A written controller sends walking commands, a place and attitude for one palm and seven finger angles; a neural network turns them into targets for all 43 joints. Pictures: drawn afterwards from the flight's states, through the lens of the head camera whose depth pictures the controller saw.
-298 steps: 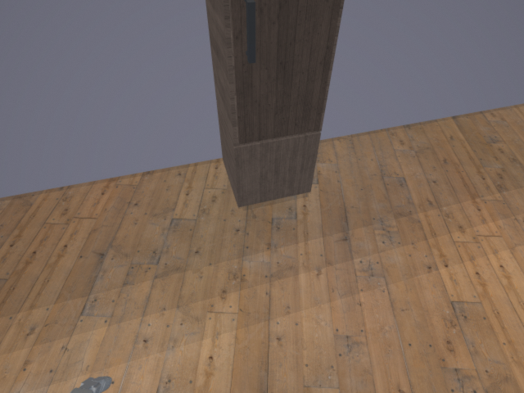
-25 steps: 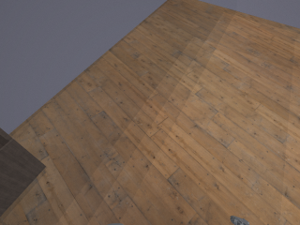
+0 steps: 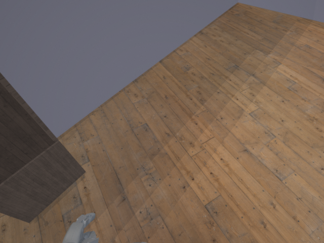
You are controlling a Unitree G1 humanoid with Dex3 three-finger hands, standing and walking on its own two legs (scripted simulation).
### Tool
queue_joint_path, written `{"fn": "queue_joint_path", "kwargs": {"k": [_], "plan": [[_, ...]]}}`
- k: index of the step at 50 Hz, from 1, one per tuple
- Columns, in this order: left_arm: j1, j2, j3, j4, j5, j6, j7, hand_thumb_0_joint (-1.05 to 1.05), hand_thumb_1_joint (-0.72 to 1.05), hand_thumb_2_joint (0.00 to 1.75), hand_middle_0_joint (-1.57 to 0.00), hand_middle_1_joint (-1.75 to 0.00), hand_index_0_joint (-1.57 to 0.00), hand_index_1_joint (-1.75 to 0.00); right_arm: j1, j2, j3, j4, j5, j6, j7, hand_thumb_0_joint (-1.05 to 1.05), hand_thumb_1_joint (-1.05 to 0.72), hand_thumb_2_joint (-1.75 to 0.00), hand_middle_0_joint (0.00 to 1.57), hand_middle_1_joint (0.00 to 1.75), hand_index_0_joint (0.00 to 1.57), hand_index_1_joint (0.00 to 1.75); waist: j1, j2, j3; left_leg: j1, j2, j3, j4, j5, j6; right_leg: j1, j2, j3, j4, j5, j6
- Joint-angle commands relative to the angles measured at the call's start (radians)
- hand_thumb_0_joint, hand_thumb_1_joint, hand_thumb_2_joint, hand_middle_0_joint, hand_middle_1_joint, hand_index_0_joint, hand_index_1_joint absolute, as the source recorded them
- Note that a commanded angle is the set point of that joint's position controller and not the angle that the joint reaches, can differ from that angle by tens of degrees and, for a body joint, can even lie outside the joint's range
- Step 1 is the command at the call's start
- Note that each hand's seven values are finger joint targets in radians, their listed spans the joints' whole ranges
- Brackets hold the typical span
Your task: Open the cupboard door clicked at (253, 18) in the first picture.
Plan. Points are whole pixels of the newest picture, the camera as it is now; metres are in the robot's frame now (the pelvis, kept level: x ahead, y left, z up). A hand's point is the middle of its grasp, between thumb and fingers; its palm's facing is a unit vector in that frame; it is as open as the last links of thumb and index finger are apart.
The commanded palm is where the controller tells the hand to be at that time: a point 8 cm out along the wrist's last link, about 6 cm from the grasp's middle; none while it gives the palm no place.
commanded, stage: turn to face it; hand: left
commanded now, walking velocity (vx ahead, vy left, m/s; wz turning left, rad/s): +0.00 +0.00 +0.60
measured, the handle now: out of the picture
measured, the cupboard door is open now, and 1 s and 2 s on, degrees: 0 0 0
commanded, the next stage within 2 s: take the last steps up to it in 1.28 s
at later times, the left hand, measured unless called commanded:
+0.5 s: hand out of the picture -0.05 +0.27 -0.18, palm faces +0.35 -0.90 -0.25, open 7.3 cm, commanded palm none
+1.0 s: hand out of the picture +0.00 +0.27 -0.13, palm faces +0.54 -0.80 -0.27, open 7.3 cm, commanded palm none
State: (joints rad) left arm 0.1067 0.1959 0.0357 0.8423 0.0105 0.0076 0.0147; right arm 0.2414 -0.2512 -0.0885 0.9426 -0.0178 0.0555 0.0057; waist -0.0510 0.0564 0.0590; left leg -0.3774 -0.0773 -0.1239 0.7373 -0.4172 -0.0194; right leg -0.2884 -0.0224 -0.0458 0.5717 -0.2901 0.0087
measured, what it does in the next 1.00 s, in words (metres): steps on the spot, turning left: left foot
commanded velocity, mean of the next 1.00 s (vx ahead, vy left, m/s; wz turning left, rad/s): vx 0.00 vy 0.00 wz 0.59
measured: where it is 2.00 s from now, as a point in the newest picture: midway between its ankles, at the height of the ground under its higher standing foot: outside the picture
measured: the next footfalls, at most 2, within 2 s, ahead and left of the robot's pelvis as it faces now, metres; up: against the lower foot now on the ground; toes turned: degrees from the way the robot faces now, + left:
left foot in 0.42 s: +0.01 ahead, +0.14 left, +0.00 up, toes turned +23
right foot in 1.04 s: +0.09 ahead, -0.06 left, +0.00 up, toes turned +38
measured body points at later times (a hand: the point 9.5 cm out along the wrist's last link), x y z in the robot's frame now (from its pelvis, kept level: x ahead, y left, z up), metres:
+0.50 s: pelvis -0.01 +0.05 +0.00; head +0.02 +0.09 +0.44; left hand -0.07 +0.31 -0.16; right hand +0.18 -0.17 -0.12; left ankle -0.03 +0.13 -0.73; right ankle -0.01 -0.11 -0.68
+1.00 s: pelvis -0.01 +0.02 +0.01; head +0.02 +0.03 +0.46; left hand -0.03 +0.32 -0.11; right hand +0.15 -0.18 -0.14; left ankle -0.02 +0.13 -0.73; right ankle +0.06 -0.09 -0.71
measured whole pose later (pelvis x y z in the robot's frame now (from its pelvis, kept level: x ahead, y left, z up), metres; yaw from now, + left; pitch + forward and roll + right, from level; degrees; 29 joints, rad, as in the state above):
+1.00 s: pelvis -0.01 +0.02 +0.01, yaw +35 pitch +1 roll -1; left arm 0.09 0.22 0.05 0.85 0.00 0.04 0.02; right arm 0.28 -0.22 -0.07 0.95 -0.03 0.05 0.01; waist -0.07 0.04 0.04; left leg -0.32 -0.11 -0.19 0.48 -0.16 0.04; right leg -0.33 0.00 0.03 0.69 -0.39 0.09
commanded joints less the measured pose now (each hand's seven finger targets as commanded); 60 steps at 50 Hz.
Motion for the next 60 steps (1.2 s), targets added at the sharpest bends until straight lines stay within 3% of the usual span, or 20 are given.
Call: {"fn": "queue_joint_path", "kwargs": {"k": [1, 4, 14, 18, 19, 20, 21, 22, 26, 29, 35, 42, 49, 50, 51, 52, 53, 54, 57, 60], "plan": [[0.03, 0.215, 0.057, -0.069, 0.004, -0.012, 0.025, 0.0, 0.9, 0.9, -0.2, -0.3, -0.2, -0.3, -0.007, -0.103, -0.036, -0.082, -0.007, -0.004, 0.008, 0.0, -0.9, -0.9, 0.2, 0.3, 0.2, 0.3, 0.029, -0.24, -0.067, -0.201, 0.074, 0.028, 0.478, -0.054, -0.03, 0.105, -0.364, 0.265, -0.312, 0.106, -0.108], [0.011, 0.159, 0.038, -0.074, 0.005, -0.019, 0.02, 0.0, 0.9, 0.9, -0.2, -0.3, -0.2, -0.3, 0.011, -0.087, -0.027, -0.06, -0.007, 0.003, 0.024, 0.0, -0.9, -0.9, 0.2, 0.3, 0.2, 0.3, 0.014, -0.232, -0.019, -0.203, 0.101, 0.088, 0.501, 0.067, -0.053, 0.104, -0.277, 0.068, -0.271, 0.243, -0.078], [0.159, 0.227, 0.062, -0.01, 0.02, -0.007, 0.018, 0.0, 0.9, 0.9, -0.2, -0.3, -0.2, -0.3, -0.133, -0.057, 0.002, -0.101, 0.005, -0.005, 0.028, 0.0, -0.9, -0.9, 0.2, 0.3, 0.2, 0.3, 0.094, -0.29, -0.061, -0.094, 0.116, 0.215, 0.1, -0.012, -0.059, 0.23, -0.336, -0.051, -0.172, 0.49, -0.112], [0.156, 0.244, 0.073, 0.004, 0.017, 0.003, 0.014, 0.0, 0.9, 0.9, -0.2, -0.3, -0.2, -0.3, -0.087, -0.071, 0.002, -0.101, 0.006, -0.021, 0.024, 0.0, -0.9, -0.9, 0.2, 0.3, 0.2, 0.3, 0.07, -0.274, -0.105, 0.063, 0.102, 0.254, -0.138, 0.085, -0.029, 0.204, -0.348, -0.105, -0.051, 0.492, -0.068], [0.151, 0.239, 0.073, 0.002, 0.009, 0.008, 0.011, 0.0, 0.9, 0.9, -0.2, -0.3, -0.2, -0.3, -0.036, -0.099, -0.005, -0.09, 0.003, -0.027, 0.024, 0.0, -0.9, -0.9, 0.2, 0.3, 0.2, 0.3, 0.038, -0.214, -0.132, 0.185, 0.103, 0.24, -0.261, 0.208, -0.018, 0.133, -0.329, -0.137, 0.044, 0.421, -0.029], [0.156, 0.203, 0.068, -0.013, 0.001, 0.012, 0.006, 0.0, 0.9, 0.9, -0.2, -0.3, -0.2, -0.3, 0.033, -0.185, -0.026, -0.077, -0.001, -0.038, 0.02, 0.0, -0.9, -0.9, 0.2, 0.3, 0.2, 0.3, -0.004, 0.005, -0.19, 0.377, 0.228, 0.058, -0.339, 0.408, 0.04, -0.043, -0.257, -0.167, 0.247, 0.216, 0.031], [0.11, 0.131, 0.046, -0.062, -0.003, 0.013, -0.001, 0.0, 0.9, 0.9, -0.2, -0.3, -0.2, -0.3, 0.104, -0.29, -0.052, -0.069, 0.001, -0.044, 0.012, 0.0, -0.9, -0.9, 0.2, 0.3, 0.2, 0.3, -0.045, 0.289, -0.195, 0.464, 0.482, -0.278, -0.371, 0.843, 0.175, -0.309, -0.118, -0.143, 0.466, -0.383, 0.105], [0.046, 0.158, 0.041, -0.079, 0.007, 0.024, 0.007, 0.0, 0.9, 0.9, -0.2, -0.3, -0.2, -0.3, 0.152, -0.297, -0.049, -0.04, 0.008, -0.035, 0.007, 0.0, -0.9, -0.9, 0.2, 0.3, 0.2, 0.3, -0.057, 0.165, -0.194, 0.428, 0.513, -0.233, -0.345, 0.878, 0.231, -0.303, -0.124, -0.03, 0.563, -0.388, 0.087], [0.063, 0.163, 0.058, -0.015, 0.007, 0.028, -0.001, 0.0, 0.9, 0.9, -0.2, -0.3, -0.2, -0.3, -0.044, -0.186, -0.011, -0.089, 0.0, -0.045, -0.017, 0.0, -0.9, -0.9, 0.2, 0.3, 0.2, 0.3, 0.022, 0.129, -0.088, 0.271, 0.329, -0.113, -0.384, 0.658, 0.166, -0.298, -0.121, 0.038, 0.627, -0.133, 0.092], [0.103, 0.162, 0.06, 0.005, 0.008, 0.027, -0.004, 0.0, 0.9, 0.9, -0.2, -0.3, -0.2, -0.3, -0.048, -0.18, -0.01, -0.098, 0.004, -0.053, -0.016, 0.0, -0.9, -0.9, 0.2, 0.3, 0.2, 0.3, 0.038, 0.061, -0.119, 0.28, 0.29, -0.082, -0.398, 0.629, 0.148, -0.27, -0.102, 0.037, 0.608, -0.059, 0.104], [0.048, 0.166, 0.059, -0.017, 0.008, 0.029, 0.005, 0.0, 0.9, 0.9, -0.2, -0.3, -0.2, -0.3, -0.006, -0.177, -0.017, -0.088, 0.002, -0.047, -0.013, 0.0, -0.9, -0.9, 0.2, 0.3, 0.2, 0.3, 0.02, 0.055, -0.093, 0.266, 0.285, -0.192, -0.433, 0.459, 0.173, -0.273, -0.083, 0.063, 0.506, -0.053, 0.117], [-0.037, 0.154, 0.051, -0.056, 0.001, 0.023, 0.011, 0.0, 0.9, 0.9, -0.2, -0.3, -0.2, -0.3, 0.037, -0.181, -0.028, -0.073, -0.005, -0.038, -0.015, 0.0, -0.9, -0.9, 0.2, 0.3, 0.2, 0.3, -0.001, 0.086, -0.092, 0.255, 0.28, -0.331, -0.409, 0.465, 0.204, -0.232, -0.04, 0.084, 0.352, -0.135, 0.103], [0.08, 0.141, 0.047, -0.044, -0.012, 0.011, 0.022, 0.0, 0.9, 0.9, -0.2, -0.3, -0.2, -0.3, -0.006, -0.166, -0.035, -0.084, -0.004, -0.024, -0.01, 0.0, -0.9, -0.9, 0.2, 0.3, 0.2, 0.3, 0.049, 0.085, -0.149, 0.11, 0.2, -0.369, -0.343, 0.454, 0.154, 0.084, 0.031, 0.064, -0.023, -0.027, 0.063], [0.116, 0.154, 0.051, -0.034, -0.012, 0.006, 0.024, 0.0, 0.9, 0.9, -0.2, -0.3, -0.2, -0.3, -0.015, -0.153, -0.032, -0.085, 0.003, -0.023, -0.008, 0.0, -0.9, -0.9, 0.2, 0.3, 0.2, 0.3, 0.069, 0.053, -0.158, 0.035, 0.168, -0.339, -0.31, 0.368, 0.117, 0.198, 0.012, 0.068, -0.157, 0.06, 0.056], [0.141, 0.208, 0.063, -0.03, -0.003, -0.002, 0.029, 0.0, 0.9, 0.9, -0.2, -0.3, -0.2, -0.3, 0.002, -0.103, -0.028, -0.086, 0.011, -0.021, -0.002, 0.0, -0.9, -0.9, 0.2, 0.3, 0.2, 0.3, 0.078, -0.089, -0.171, -0.113, 0.098, -0.246, -0.191, 0.165, 0.056, 0.344, -0.13, 0.193, -0.28, 0.014, 0.014], [0.124, 0.295, 0.076, -0.046, 0.014, -0.008, 0.035, 0.0, 0.9, 0.9, -0.2, -0.3, -0.2, -0.3, 0.017, -0.05, -0.02, -0.109, 0.014, -0.023, -0.004, 0.0, -0.9, -0.9, 0.2, 0.3, 0.2, 0.3, 0.08, -0.359, -0.144, -0.295, -0.036, -0.027, 0.068, -0.094, -0.023, 0.38, -0.41, 0.489, -0.354, -0.012, -0.099], [0.102, 0.283, 0.067, -0.06, 0.008, 0.001, 0.036, 0.0, 0.9, 0.9, -0.2, -0.3, -0.2, -0.3, -0.005, -0.113, -0.034, -0.108, -0.004, -0.02, -0.006, 0.0, -0.9, -0.9, 0.2, 0.3, 0.2, 0.3, 0.073, -0.255, -0.11, -0.23, -0.002, -0.007, 0.259, -0.149, -0.018, 0.179, -0.479, 0.462, -0.353, 0.032, -0.161], [0.027, 0.234, 0.058, -0.074, 0.006, 0.001, 0.036, 0.0, 0.9, 0.9, -0.2, -0.3, -0.2, -0.3, 0.012, -0.106, -0.035, -0.094, -0.008, -0.009, 0.001, 0.0, -0.9, -0.9, 0.2, 0.3, 0.2, 0.3, 0.029, -0.185, -0.063, -0.204, 0.025, -0.017, 0.36, -0.076, -0.015, 0.089, -0.404, 0.355, -0.355, 0.004, -0.16], [-0.034, 0.163, 0.039, -0.069, 0.001, -0.01, 0.026, 0.0, 0.9, 0.9, -0.2, -0.3, -0.2, -0.3, 0.068, -0.087, -0.031, -0.044, -0.008, 0.008, 0.017, 0.0, -0.9, -0.9, 0.2, 0.3, 0.2, 0.3, -0.013, -0.215, -0.002, -0.175, 0.07, 0.047, 0.477, 0.059, -0.034, 0.019, -0.265, 0.158, -0.312, 0.107, -0.1], [0.064, 0.161, 0.039, -0.034, 0.005, -0.018, 0.023, 0.0, 0.9, 0.9, -0.2, -0.3, -0.2, -0.3, 0.032, -0.071, -0.021, -0.044, -0.007, 0.007, 0.016, 0.0, -0.9, -0.9, 0.2, 0.3, 0.2, 0.3, 0.029, -0.236, -0.005, -0.188, 0.083, 0.081, 0.45, 0.085, -0.052, 0.09, -0.254, 0.1, -0.287, 0.193, -0.099]]}}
